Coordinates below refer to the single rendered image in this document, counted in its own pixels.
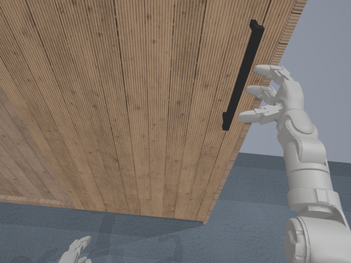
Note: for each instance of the robot right upper arm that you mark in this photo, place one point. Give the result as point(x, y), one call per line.
point(313, 240)

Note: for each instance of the handle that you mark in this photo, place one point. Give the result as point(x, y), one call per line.
point(255, 38)

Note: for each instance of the robot left hand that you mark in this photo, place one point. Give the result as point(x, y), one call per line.
point(75, 250)

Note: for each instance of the wardrobe door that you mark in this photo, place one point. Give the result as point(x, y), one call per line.
point(125, 97)
point(24, 170)

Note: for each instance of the robot right forearm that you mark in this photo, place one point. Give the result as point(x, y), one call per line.
point(310, 188)

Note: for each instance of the robot right hand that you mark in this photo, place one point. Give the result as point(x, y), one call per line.
point(289, 96)

